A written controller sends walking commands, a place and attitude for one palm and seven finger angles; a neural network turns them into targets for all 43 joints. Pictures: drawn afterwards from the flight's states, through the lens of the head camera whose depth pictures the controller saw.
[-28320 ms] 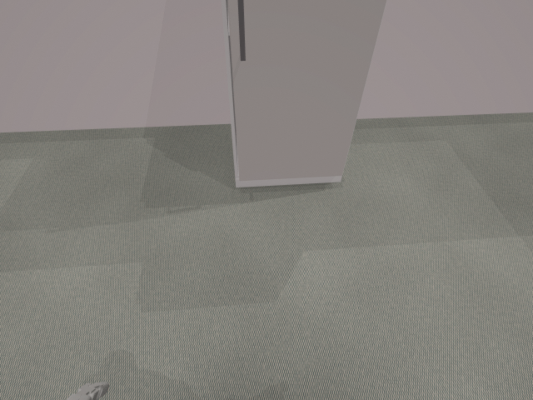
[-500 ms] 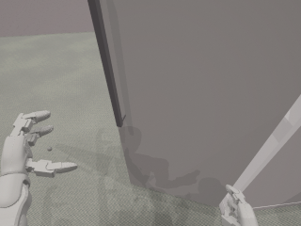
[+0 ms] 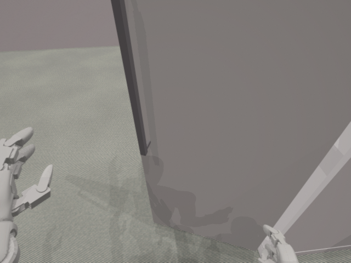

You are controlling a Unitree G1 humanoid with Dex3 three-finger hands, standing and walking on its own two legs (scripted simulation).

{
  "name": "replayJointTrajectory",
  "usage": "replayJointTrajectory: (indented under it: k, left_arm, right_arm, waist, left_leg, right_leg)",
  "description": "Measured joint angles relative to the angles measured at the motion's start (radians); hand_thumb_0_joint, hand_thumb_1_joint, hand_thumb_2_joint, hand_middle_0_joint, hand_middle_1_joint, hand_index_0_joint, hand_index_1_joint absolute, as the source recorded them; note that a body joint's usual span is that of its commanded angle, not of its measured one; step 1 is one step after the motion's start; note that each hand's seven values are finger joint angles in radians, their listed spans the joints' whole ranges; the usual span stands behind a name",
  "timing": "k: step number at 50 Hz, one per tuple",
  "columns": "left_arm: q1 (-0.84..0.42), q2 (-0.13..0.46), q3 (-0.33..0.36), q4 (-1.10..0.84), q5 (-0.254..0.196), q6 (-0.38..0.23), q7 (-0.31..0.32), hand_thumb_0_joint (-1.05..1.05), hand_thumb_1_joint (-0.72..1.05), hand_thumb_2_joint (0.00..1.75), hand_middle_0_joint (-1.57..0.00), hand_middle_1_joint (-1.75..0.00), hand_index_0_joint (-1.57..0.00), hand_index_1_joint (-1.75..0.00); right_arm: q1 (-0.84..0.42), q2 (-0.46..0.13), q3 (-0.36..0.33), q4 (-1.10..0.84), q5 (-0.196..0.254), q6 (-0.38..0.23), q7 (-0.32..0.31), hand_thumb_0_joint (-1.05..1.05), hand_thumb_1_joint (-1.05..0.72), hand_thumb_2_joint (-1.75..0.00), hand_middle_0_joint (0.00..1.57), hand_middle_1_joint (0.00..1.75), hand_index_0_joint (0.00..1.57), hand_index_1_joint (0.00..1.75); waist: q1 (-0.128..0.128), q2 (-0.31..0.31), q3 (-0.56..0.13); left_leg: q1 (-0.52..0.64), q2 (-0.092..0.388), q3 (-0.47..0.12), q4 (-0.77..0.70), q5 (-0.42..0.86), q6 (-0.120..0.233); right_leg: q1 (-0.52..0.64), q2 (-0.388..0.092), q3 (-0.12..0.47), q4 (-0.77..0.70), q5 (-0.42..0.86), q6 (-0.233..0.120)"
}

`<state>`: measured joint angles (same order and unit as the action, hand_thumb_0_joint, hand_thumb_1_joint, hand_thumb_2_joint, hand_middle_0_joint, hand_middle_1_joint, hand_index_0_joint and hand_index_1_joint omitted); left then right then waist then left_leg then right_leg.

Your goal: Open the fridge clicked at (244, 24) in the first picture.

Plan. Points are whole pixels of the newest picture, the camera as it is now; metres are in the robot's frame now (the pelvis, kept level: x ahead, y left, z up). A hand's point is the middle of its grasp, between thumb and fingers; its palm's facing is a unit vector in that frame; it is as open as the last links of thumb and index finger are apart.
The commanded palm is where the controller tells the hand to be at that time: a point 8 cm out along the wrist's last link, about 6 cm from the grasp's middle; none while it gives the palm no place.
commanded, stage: draw the hand back to the body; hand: left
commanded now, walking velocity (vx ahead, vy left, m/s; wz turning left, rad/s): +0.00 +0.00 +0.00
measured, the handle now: (136, 85) +0.46 +0.17 +0.20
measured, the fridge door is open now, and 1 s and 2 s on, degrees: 68 68 68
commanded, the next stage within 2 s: step back with the hand held close in 0.38 s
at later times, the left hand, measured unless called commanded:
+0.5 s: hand (38, 188) +0.18 +0.27 +0.16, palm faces +0.50 -0.79 -0.35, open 7.4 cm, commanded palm +0.13 +0.30 +0.17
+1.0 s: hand (14, 207) +0.14 +0.29 +0.16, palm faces +0.43 -0.78 -0.46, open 7.4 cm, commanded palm +0.08 +0.32 +0.17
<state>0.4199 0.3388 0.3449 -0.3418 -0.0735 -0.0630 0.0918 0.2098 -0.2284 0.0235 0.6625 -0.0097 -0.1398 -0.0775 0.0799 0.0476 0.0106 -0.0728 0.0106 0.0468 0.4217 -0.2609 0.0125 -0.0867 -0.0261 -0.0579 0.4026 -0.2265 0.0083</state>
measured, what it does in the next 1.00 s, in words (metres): shifts its weight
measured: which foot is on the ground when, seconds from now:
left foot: down 0.00-1.00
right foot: down 0.00-1.00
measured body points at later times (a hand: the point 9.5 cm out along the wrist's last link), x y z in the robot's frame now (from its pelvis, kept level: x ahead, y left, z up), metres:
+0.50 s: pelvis -0.01 +0.00 +0.00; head -0.04 -0.02 +0.45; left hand +0.15 +0.31 +0.18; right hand +0.18 -0.22 -0.08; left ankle -0.01 +0.11 -0.74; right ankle +0.00 -0.12 -0.74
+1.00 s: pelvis -0.06 +0.02 -0.01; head -0.05 +0.03 +0.44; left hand +0.11 +0.33 +0.18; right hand +0.12 -0.22 -0.08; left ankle -0.01 +0.11 -0.74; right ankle +0.00 -0.12 -0.74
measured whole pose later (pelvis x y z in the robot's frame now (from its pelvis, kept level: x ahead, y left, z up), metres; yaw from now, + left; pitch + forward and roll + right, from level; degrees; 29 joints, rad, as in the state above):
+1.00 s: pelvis -0.06 +0.02 -0.01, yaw -1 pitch -1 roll -1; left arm 0.51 0.41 0.44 -0.48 -0.04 -0.19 0.13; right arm 0.20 -0.22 0.00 0.54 0.01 -0.03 -0.08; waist 0.02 -0.01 0.03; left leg -0.32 -0.01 0.08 0.57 -0.23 0.05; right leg -0.34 -0.05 -0.02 0.53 -0.17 0.04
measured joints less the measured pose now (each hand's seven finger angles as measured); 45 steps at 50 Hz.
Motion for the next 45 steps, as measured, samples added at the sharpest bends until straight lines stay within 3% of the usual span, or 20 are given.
replayJointTrajectory:
  k: [10, 27, 32, 38, 45]
  left_arm:
    - [-0.016, -0.01, 0.015, 0.011, -0.001, 0.004, 0.01, 0.01, 0.84, 0.87, -0.21, -0.34, -0.21, -0.34]
    - [-0.02, -0.007, 0.013, 0.005, 0.001, 0.001, 0.009, 0.02, 0.89, 0.9, -0.21, -0.3, -0.2, -0.3]
    - [-0.004, -0.007, 0.025, -0.033, 0.02, -0.059, 0.018, 0.02, 0.89, 0.9, -0.2, -0.3, -0.2, -0.3]
    - [0.078, 0.031, 0.024, -0.097, 0.024, -0.081, 0.017, 0.01, 0.89, 0.9, -0.21, -0.3, -0.21, -0.3]
    - [0.12, 0.091, 0.078, -0.15, 0.022, -0.103, 0.028, 0.01, 0.89, 0.9, -0.21, -0.3, -0.21, -0.3]
  right_arm:
    - [-0.016, 0.002, 0.001, -0.004, 0.0, 0.009, -0.003, 0.02, -0.9, -0.9, 0.2, 0.3, 0.2, 0.3]
    - [-0.005, 0.005, 0.002, -0.001, 0.002, 0.018, -0.004, 0.02, -0.9, -0.9, 0.2, 0.3, 0.2, 0.3]
    - [-0.027, -0.008, 0.0, -0.037, 0.0, 0.056, 0.005, 0.02, -0.9, -0.9, 0.2, 0.3, 0.2, 0.3]
    - [-0.038, -0.01, -0.023, -0.089, 0.006, 0.104, 0.001, 0.02, -0.9, -0.9, 0.2, 0.3, 0.2, 0.3]
    - [-0.02, 0.003, -0.029, -0.12, 0.013, 0.123, -0.008, 0.02, -0.9, -0.9, 0.2, 0.3, 0.2, 0.3]
  waist:
    - [0.01, 0.002, 0.015]
    - [0.0, 0.007, 0.016]
    - [-0.032, 0.006, 0.003]
    - [-0.067, -0.02, 0.013]
    - [-0.071, -0.055, 0.015]
  left_leg:
    - [0.0, -0.002, -0.007, -0.005, 0.01, 0.0]
    - [-0.001, 0.009, -0.008, -0.004, 0.015, -0.005]
    - [-0.099, 0.017, -0.011, 0.046, 0.007, -0.001]
    - [-0.162, 0.001, 0.013, 0.063, 0.017, 0.014]
    - [-0.207, -0.013, 0.031, 0.099, 0.025, 0.031]
  right_leg:
    - [0.003, -0.002, -0.007, -0.006, 0.008, -0.001]
    - [0.008, 0.009, -0.008, -0.018, 0.019, -0.007]
    - [-0.069, 0.017, -0.011, -0.013, 0.037, -0.004]
    - [-0.152, -0.001, 0.014, 0.03, 0.042, 0.011]
    - [-0.209, -0.017, 0.033, 0.083, 0.046, 0.024]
